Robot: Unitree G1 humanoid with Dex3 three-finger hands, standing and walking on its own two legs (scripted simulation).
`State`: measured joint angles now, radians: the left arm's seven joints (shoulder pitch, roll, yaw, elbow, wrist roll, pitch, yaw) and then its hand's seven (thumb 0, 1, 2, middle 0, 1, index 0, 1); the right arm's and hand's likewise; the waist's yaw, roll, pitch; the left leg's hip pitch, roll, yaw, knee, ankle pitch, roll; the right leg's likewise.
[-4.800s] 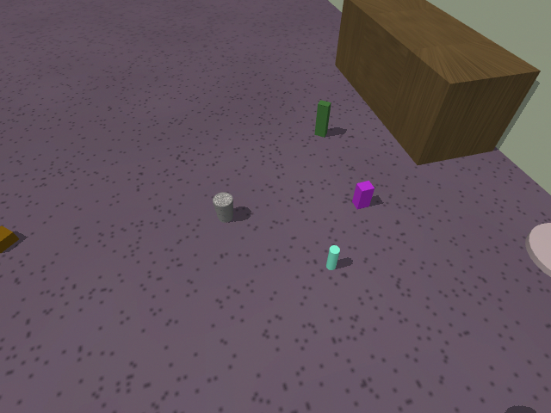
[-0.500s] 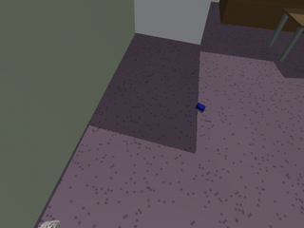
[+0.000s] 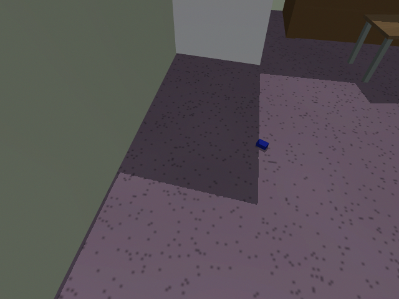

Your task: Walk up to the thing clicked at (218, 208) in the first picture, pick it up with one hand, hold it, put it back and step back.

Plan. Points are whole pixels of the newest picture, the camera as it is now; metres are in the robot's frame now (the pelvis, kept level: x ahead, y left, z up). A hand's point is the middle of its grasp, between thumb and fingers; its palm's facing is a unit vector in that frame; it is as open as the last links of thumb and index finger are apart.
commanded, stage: stand
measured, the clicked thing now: out of the picture -0.14 -1.09 -0.72
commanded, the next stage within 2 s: none
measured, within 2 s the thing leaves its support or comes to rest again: neither
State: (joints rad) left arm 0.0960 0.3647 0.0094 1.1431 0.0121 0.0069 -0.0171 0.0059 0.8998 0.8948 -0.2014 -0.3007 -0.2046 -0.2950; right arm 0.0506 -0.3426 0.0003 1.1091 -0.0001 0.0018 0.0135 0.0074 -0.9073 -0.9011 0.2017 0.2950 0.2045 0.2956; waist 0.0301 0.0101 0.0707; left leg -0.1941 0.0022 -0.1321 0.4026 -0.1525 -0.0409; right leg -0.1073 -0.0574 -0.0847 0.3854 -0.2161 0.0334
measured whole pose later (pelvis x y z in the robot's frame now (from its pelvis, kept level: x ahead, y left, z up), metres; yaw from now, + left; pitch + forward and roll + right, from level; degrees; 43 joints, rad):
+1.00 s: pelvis +0.02 +0.00 +0.00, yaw -2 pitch -2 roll +0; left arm 0.11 0.36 0.01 1.13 0.01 0.00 -0.02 0.00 0.90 0.89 -0.20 -0.30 -0.20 -0.29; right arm 0.09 -0.35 0.00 1.13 0.00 0.00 0.01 0.01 -0.91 -0.90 0.20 0.29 0.20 0.30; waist 0.02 0.00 0.06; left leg -0.16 0.01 -0.10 0.35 -0.15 -0.05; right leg -0.10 -0.05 -0.06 0.36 -0.22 0.03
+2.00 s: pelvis +0.02 +0.00 +0.00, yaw -2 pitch -2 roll +0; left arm 0.12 0.36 0.01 1.12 0.01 0.00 -0.02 0.01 0.90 0.89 -0.20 -0.30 -0.20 -0.29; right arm 0.12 -0.35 0.01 1.13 0.00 0.00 0.01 0.01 -0.91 -0.90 0.20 0.29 0.20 0.30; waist 0.02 0.00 0.06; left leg -0.15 0.02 -0.10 0.35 -0.16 -0.05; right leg -0.09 -0.05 -0.05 0.35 -0.22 0.03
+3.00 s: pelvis +0.26 +0.03 -0.01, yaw -3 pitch -3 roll +3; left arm 0.23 0.41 0.06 0.93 0.03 -0.01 -0.11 0.01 0.90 0.90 -0.20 -0.30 -0.20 -0.29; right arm 0.35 -0.38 -0.07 0.91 -0.02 -0.08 0.05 0.01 -0.90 -0.90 0.20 0.30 0.21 0.30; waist -0.01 -0.03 0.08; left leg 0.05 0.00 0.13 0.39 -0.38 -0.02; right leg -0.47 -0.11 0.00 0.63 -0.14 -0.02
